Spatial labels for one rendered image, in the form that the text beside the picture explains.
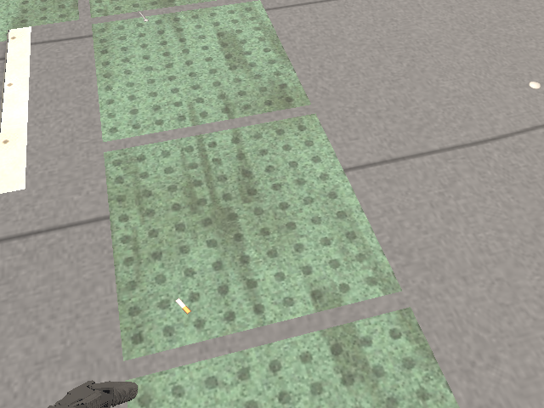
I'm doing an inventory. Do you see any robot left hand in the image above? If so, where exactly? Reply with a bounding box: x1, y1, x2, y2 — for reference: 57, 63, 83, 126
48, 380, 138, 408

